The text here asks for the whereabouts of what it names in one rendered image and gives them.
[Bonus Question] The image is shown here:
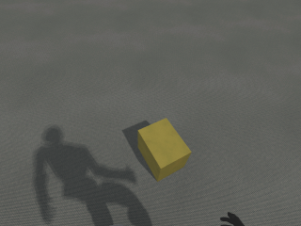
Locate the robot right hand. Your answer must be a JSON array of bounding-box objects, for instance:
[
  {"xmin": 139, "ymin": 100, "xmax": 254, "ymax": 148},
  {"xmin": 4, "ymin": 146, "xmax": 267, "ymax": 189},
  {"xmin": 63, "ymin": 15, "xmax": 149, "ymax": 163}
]
[{"xmin": 220, "ymin": 212, "xmax": 245, "ymax": 226}]

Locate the carton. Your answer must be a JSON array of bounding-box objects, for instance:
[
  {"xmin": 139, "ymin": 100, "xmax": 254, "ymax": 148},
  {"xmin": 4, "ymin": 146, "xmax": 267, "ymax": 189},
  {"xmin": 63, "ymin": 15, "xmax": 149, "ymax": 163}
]
[{"xmin": 137, "ymin": 118, "xmax": 191, "ymax": 182}]

